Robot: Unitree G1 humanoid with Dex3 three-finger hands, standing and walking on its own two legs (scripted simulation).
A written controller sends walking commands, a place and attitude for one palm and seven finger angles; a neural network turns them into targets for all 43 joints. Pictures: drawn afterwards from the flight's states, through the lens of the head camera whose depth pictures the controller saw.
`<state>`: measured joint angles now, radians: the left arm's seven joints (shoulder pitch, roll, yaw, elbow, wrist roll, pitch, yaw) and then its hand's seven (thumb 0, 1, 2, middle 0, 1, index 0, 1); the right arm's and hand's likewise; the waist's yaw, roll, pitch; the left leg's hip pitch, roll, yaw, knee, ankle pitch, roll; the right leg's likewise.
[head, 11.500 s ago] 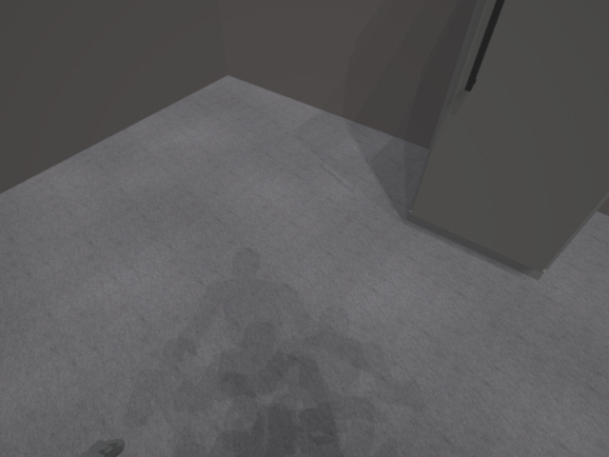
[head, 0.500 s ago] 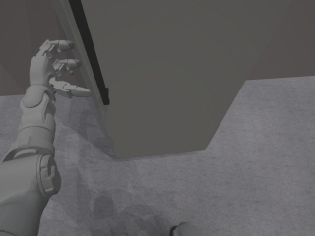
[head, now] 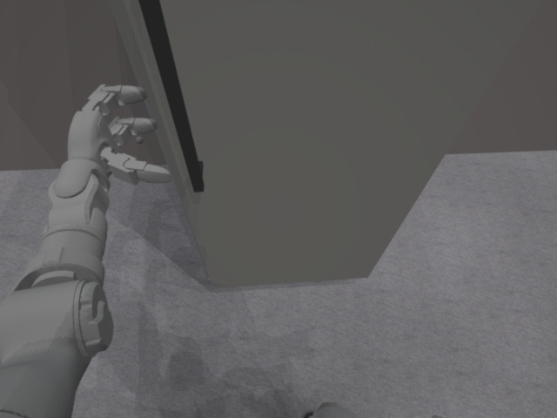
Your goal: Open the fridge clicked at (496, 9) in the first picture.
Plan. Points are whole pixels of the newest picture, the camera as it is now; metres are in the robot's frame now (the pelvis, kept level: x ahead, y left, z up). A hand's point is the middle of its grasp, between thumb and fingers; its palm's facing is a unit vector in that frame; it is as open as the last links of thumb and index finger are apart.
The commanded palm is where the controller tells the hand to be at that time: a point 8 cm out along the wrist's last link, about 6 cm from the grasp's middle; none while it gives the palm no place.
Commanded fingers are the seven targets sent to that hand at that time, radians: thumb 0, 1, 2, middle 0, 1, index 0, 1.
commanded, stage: move the hooked fingers beside the handle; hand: left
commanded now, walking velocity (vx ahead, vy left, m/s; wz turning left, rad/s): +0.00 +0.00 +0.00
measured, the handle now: (172, 70) +0.53 +0.13 +0.20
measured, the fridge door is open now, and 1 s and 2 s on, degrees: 0 0 0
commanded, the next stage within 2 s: feel for the door with the fingertips in 0.18 s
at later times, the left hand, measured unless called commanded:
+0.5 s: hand (154, 142) +0.48 +0.16 +0.12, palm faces -0.01 -1.00 +0.00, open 14.0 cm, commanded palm +0.45 +0.22 +0.12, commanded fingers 0.00 -0.50 0.30 -0.30 -1.20 -0.30 -1.20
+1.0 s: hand (161, 136) +0.49 +0.15 +0.12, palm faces +0.03 -1.00 -0.01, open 13.9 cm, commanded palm +0.46 +0.21 +0.12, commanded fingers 0.00 -0.50 0.30 -0.30 -1.20 -0.30 -1.20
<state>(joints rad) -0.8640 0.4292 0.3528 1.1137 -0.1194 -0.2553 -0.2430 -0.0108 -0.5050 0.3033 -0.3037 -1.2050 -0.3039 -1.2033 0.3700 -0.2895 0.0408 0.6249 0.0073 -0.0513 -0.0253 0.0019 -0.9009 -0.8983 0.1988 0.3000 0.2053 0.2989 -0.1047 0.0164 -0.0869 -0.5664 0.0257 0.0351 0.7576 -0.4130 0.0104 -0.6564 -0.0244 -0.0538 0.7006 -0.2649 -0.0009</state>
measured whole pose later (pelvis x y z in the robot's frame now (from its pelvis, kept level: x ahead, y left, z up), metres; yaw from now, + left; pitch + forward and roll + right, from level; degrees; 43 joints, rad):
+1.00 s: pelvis +0.00 +0.00 +0.00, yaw +0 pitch +13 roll +0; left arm -0.89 0.39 0.34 1.12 -0.09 -0.30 -0.15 -0.01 -0.50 0.30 -0.31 -1.21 -0.32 -1.21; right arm 0.40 -0.28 0.04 0.64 0.00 -0.05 -0.02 0.00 -0.90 -0.90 0.20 0.30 0.21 0.30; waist -0.12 0.02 -0.07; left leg -0.58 0.03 0.04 0.76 -0.41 0.01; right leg -0.67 -0.02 -0.05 0.71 -0.26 -0.01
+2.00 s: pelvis +0.00 +0.00 +0.00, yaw +0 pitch +13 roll +0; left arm -0.87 0.29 0.29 1.09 -0.08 -0.28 -0.08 -0.01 -0.51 0.30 -0.30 -1.21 -0.30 -1.20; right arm 0.37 -0.27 0.03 0.64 -0.01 -0.05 -0.01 0.00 -0.90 -0.90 0.20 0.30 0.21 0.30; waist -0.11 0.03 -0.08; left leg -0.56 0.02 0.04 0.74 -0.41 0.01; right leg -0.66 -0.02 -0.05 0.70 -0.27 0.00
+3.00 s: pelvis -0.01 +0.00 +0.00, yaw +0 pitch +13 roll +0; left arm -0.93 0.26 0.26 1.14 -0.06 -0.32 -0.01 -0.01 -0.50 0.30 -0.30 -1.21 -0.30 -1.20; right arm 0.39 -0.28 0.03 0.67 -0.03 -0.06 0.00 0.00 -0.90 -0.90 0.20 0.30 0.20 0.30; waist -0.12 0.03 -0.07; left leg -0.58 0.02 0.04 0.75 -0.39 0.01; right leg -0.68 -0.03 -0.04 0.71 -0.25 0.00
